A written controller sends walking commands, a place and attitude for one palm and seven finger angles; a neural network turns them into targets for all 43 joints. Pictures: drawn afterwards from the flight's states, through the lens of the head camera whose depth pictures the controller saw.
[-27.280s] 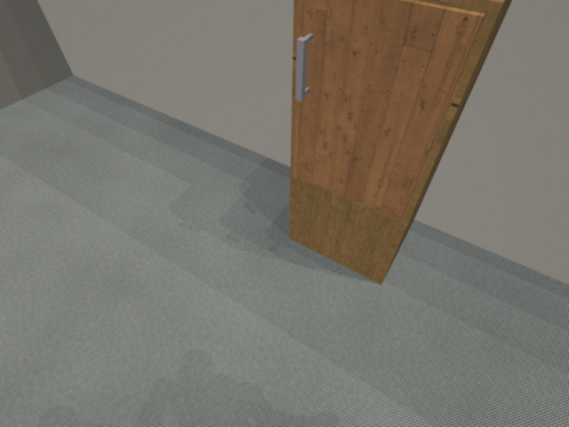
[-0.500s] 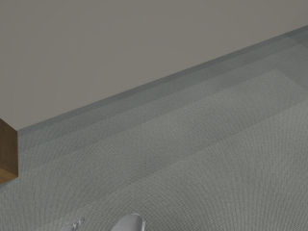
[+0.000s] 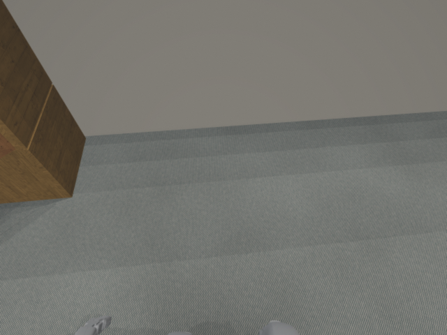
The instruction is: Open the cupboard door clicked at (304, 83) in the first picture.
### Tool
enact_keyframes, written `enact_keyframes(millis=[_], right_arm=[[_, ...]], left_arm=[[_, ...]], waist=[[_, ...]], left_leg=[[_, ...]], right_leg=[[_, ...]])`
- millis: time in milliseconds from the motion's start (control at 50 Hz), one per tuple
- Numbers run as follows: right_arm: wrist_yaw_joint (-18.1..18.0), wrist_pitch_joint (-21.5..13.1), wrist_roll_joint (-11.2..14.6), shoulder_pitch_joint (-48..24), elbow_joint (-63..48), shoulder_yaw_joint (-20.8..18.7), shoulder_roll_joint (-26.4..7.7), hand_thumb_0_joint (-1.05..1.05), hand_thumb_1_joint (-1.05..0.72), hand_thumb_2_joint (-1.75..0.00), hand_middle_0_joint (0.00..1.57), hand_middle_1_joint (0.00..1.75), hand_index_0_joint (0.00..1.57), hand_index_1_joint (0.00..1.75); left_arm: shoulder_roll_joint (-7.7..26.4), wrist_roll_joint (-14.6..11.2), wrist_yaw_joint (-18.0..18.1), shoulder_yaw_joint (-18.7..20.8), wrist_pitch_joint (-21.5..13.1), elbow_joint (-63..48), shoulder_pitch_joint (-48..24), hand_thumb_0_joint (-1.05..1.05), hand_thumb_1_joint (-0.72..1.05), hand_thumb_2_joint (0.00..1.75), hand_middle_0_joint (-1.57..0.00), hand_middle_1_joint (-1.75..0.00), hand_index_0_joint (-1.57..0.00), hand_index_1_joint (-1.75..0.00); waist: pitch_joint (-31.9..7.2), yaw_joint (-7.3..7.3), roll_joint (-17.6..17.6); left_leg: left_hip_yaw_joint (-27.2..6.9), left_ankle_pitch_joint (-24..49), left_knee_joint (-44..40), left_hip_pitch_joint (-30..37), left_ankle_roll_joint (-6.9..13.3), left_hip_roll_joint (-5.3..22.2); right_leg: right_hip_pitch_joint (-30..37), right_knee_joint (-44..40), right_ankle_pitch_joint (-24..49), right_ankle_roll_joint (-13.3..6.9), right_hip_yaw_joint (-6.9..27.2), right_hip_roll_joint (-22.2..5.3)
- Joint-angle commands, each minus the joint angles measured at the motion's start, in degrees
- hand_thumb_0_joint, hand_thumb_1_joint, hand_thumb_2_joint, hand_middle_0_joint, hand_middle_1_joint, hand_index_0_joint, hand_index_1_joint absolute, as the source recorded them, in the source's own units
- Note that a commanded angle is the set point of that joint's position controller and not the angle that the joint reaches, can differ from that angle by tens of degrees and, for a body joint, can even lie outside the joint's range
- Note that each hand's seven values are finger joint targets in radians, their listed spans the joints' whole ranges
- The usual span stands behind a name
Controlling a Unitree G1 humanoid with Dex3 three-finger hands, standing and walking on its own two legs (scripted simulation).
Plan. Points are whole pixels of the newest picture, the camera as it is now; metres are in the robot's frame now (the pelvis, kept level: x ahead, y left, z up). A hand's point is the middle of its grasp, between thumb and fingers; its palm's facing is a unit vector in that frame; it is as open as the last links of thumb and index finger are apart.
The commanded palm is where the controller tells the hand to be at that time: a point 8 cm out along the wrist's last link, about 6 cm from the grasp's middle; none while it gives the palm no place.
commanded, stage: turn to face it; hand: left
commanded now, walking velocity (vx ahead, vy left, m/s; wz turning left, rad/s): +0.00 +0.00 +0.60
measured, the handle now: out of the picture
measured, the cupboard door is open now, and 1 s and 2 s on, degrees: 43 43 43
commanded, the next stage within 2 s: take the last steps up to it in 1.34 s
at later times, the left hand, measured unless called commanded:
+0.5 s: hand out of the picture -0.01 +0.20 -0.19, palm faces +0.35 -0.91 -0.22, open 7.3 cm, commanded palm none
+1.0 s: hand out of the picture +0.00 +0.17 -0.15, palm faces +0.57 -0.78 -0.26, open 7.3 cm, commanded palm none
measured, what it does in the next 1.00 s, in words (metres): steps on the spot, turning left: right foot, then left foot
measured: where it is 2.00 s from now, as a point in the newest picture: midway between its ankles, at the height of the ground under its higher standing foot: outside the picture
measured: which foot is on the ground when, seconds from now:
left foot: down 0.00-0.10, up 0.12-0.44, down 0.46-0.82, up 0.84-1.00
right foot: up 0.00-0.08, down 0.10-0.46, up 0.48-0.80, down 0.82-1.00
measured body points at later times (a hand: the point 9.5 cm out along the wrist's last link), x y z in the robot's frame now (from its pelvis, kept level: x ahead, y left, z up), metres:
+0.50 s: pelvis +0.01 -0.01 -0.01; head +0.07 +0.02 +0.43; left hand -0.02 +0.24 -0.17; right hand +0.21 -0.22 -0.14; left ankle -0.02 +0.09 -0.74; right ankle +0.00 -0.15 -0.71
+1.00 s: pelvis +0.04 -0.04 +0.00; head +0.09 -0.02 +0.45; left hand -0.03 +0.21 -0.13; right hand +0.26 -0.21 -0.15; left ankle -0.05 +0.05 -0.66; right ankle +0.10 -0.14 -0.74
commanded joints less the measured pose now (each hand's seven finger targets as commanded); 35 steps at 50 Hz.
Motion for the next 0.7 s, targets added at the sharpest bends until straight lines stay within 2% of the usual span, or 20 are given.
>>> enact_keyframes(millis=[0,40,60,80,100,120,140,180,240,300,340,380,400,420,440,460,480,520,560,680], right_arm=[[-0.9,-0.6,0.1,-0.4,-3.8,-3.9,-12.3,0.0,-0.9,-0.9,0.2,0.3,0.2,0.3],[-0.7,-0.4,0.7,-2.3,-4.6,-3.8,-11.1,0.0,-0.9,-0.9,0.2,0.3,0.2,0.3],[-0.4,-0.5,1.3,-1.7,-5.2,-3.6,-8.3,0.0,-0.9,-0.9,0.2,0.3,0.2,0.3],[-0.1,-0.6,1.4,-2.3,-6.6,-3.2,-5.7,0.0,-0.9,-0.9,0.2,0.3,0.2,0.3],[0.1,-0.1,0.9,-2.8,-6.4,-3.8,-8.0,0.0,-0.9,-0.9,0.2,0.3,0.2,0.3],[0.2,0.4,0.8,-3.3,-5.3,-3.8,-7.4,0.0,-0.9,-0.9,0.2,0.3,0.2,0.3],[0.5,0.7,0.7,-2.8,-4.2,-3.6,-7.1,0.0,-0.9,-0.9,0.2,0.3,0.2,0.3],[1.1,1.1,0.9,-2.1,-3.4,-2.9,-5.5,0.0,-0.9,-0.9,0.2,0.3,0.2,0.3],[1.5,1.1,1.1,-4.1,-3.5,-2.3,-4.2,0.0,-0.9,-0.9,0.2,0.3,0.2,0.3],[1.6,0.4,1.3,-6.7,-4.3,-1.6,-3.2,0.0,-0.9,-0.9,0.2,0.3,0.2,0.3],[1.5,-0.1,1.4,-5.9,-4.3,-1.5,-3.5,0.0,-0.9,-0.9,0.2,0.3,0.2,0.3],[1.2,-0.4,1.2,-3.2,-3.9,-1.6,-4.5,0.0,-0.9,-0.9,0.2,0.3,0.2,0.3],[1.3,-0.8,1.1,0.1,-3.0,-2.1,-6.2,0.0,-0.9,-0.9,0.2,0.3,0.2,0.3],[0.9,-1.3,0.5,4.0,-2.7,-3.5,-11.5,0.0,-0.9,-0.9,0.2,0.3,0.2,0.3],[0.4,-1.2,0.4,8.8,-2.0,-5.0,-17.4,0.0,-0.9,-0.9,0.2,0.3,0.2,0.3],[-0.3,-0.9,0.6,11.2,-0.4,-4.8,-17.3,0.0,-0.9,-0.9,0.2,0.3,0.2,0.3],[-1.1,-1.2,0.4,9.4,-1.0,-4.6,-15.9,0.0,-0.9,-0.9,0.2,0.3,0.2,0.3],[-1.5,-1.4,0.3,3.1,-2.7,-3.6,-12.5,0.0,-0.9,-0.9,0.2,0.3,0.2,0.3],[-1.5,-1.6,0.3,1.0,-3.2,-3.1,-11.7,0.0,-0.9,-0.9,0.2,0.3,0.2,0.3],[-0.9,-0.9,0.1,0.2,-3.2,-3.6,-12.5,0.0,-0.9,-0.9,0.2,0.3,0.2,0.3]], left_arm=[[3.4,-0.1,0.3,0.6,-2.1,-4.5,2.8,0.0,0.9,0.9,-0.2,-0.3,-0.2,-0.3],[4.7,-0.2,0.6,1.1,-2.9,-3.6,6.8,0.0,0.9,0.9,-0.2,-0.3,-0.2,-0.3],[8.5,0.5,1.1,1.9,-3.6,-3.4,8.8,0.0,0.9,0.9,-0.2,-0.3,-0.2,-0.3],[12.6,1.1,1.4,2.5,-3.7,-3.7,8.8,0.0,0.9,0.9,-0.2,-0.3,-0.2,-0.3],[12.0,0.7,1.7,2.2,-3.7,-4.3,7.5,0.0,0.9,0.9,-0.2,-0.3,-0.2,-0.3],[9.6,0.6,1.9,1.7,-3.8,-4.5,4.8,0.0,0.9,0.9,-0.2,-0.3,-0.2,-0.3],[7.7,0.5,1.7,1.0,-3.8,-5.0,2.4,0.0,0.9,0.9,-0.2,-0.3,-0.2,-0.3],[6.3,0.5,1.6,0.4,-4.0,-5.4,1.6,0.0,0.9,0.9,-0.2,-0.3,-0.2,-0.3],[7.4,0.7,1.6,1.0,-4.1,-4.6,3.7,0.0,0.9,0.9,-0.2,-0.3,-0.2,-0.3],[9.1,1.0,1.4,1.6,-4.0,-2.8,7.2,0.0,0.9,0.9,-0.2,-0.3,-0.2,-0.3],[10.0,0.9,1.3,2.2,-3.9,-2.4,8.1,0.0,0.9,0.9,-0.2,-0.3,-0.2,-0.3],[10.4,0.5,1.0,2.4,-3.8,-2.3,7.6,0.0,0.9,0.9,-0.2,-0.3,-0.2,-0.3],[10.0,0.2,0.8,2.4,-3.7,-2.3,6.3,0.0,0.9,0.9,-0.2,-0.3,-0.2,-0.3],[7.8,-0.3,0.5,2.2,-3.4,-4.0,6.2,0.0,0.9,0.9,-0.2,-0.3,-0.2,-0.3],[3.6,-0.4,0.2,0.6,-3.1,-6.7,3.1,0.0,0.9,0.9,-0.2,-0.3,-0.2,-0.3],[4.9,0.3,0.8,0.5,-2.2,-7.6,-0.7,0.0,0.9,0.9,-0.2,-0.3,-0.2,-0.3],[3.5,0.1,1.1,0.7,-2.1,-6.8,-1.8,0.0,0.9,0.9,-0.2,-0.3,-0.2,-0.3],[4.2,0.0,0.5,0.8,-1.9,-4.7,-1.2,0.0,0.9,0.9,-0.2,-0.3,-0.2,-0.3],[3.9,0.2,0.1,0.9,-1.5,-3.6,1.0,0.0,0.9,0.9,-0.2,-0.3,-0.2,-0.3],[3.5,0.0,0.1,0.5,-1.7,-4.6,0.8,0.0,0.9,0.9,-0.2,-0.3,-0.2,-0.3]], waist=[[-8.4,0.08,9.6],[-9.3,2.45,7.2],[-10.7,3.48,-4.0],[-8.4,3.92,-18.3],[-7.7,3.37,-14.6],[-6.0,1.85,-15.4],[-4.3,0.55,-13.3],[-5.1,-0.46,-11.8],[-5.8,0.77,-10.5],[-6.8,3.04,-11.7],[-8.1,2.89,-12.4],[-9.2,1.13,-11.2],[-11.0,-1.1,-8.8],[-14.6,-3.3,4.1],[-15.1,-5.91,19.0],[-15.2,-6.48,11.1],[-14.8,-5.36,12.9],[-10.1,-2.59,9.5],[-8.3,-0.62,7.8],[-7.5,-0.71,9.5]], left_leg=[[-15.0,15.3,-6.9,3.0,7.7,12.3],[-14.4,11.7,-2.2,-3.3,4.9,9.1],[-9.5,1.3,6.8,-11.4,1.2,3.6],[1.0,-19.3,21.4,-18.3,-3.0,-4.2],[-1.5,-21.3,33.2,-16.4,-2.6,-0.8],[-1.9,-18.9,39.1,-17.1,-2.7,0.5],[-0.9,-14.7,42.0,-17.2,-3.3,1.8],[1.6,-11.1,39.8,-15.4,-4.3,2.2],[5.0,-11.8,28.1,-12.1,-4.8,2.3],[8.0,-12.9,17.1,-9.2,-4.3,1.4],[9.2,-11.9,10.8,-6.5,-3.6,0.8],[10.2,-5.2,2.9,0.3,-2.7,0.0],[8.8,1.5,-4.0,7.1,-1.9,1.1],[-3.3,18.0,-5.6,18.8,2.7,10.8],[-22.1,44.2,-6.7,24.2,12.5,25.5],[-20.8,41.3,-5.7,22.2,14.5,26.2],[-18.9,37.1,-5.7,20.4,13.2,22.8],[-13.0,28.9,-7.7,12.5,10.4,18.1],[-10.3,24.9,-8.6,9.8,8.7,15.1],[-13.0,16.9,-8.3,5.1,8.2,13.0]], right_leg=[[8.0,-12.6,2.3,-0.8,-1.7,3.2],[18.9,-26.3,10.8,-1.3,-1.5,2.6],[27.0,-34.9,10.4,-3.9,8.1,-6.8],[26.2,-38.5,16.2,-11.2,22.0,-22.0],[19.4,-37.8,18.9,-14.4,20.2,-25.0],[17.5,-36.1,22.4,-14.6,18.2,-21.1],[16.8,-34.5,26.6,-13.3,11.1,-17.5],[17.1,-33.0,32.6,-11.0,2.7,-14.2],[20.3,-31.6,36.7,-10.6,-1.4,-14.7],[24.1,-28.5,42.8,-10.6,-2.7,-15.7],[25.5,-25.6,46.7,-10.2,-3.4,-16.4],[22.6,-21.3,45.3,-7.7,-5.9,-15.8],[19.0,-15.0,42.3,-5.7,-8.0,-15.3],[6.9,-3.9,26.5,-2.0,-11.0,-10.7],[-7.8,8.8,-13.8,0.9,-8.9,-3.3],[-9.4,13.5,-13.9,-0.2,-1.7,-3.5],[-10.6,15.2,-10.2,-0.1,-0.1,-3.5],[-8.0,14.8,-2.7,0.3,1.4,-3.4],[-5.6,10.9,0.2,0.4,0.7,-2.3],[3.2,-6.1,0.5,0.0,-1.6,1.7]])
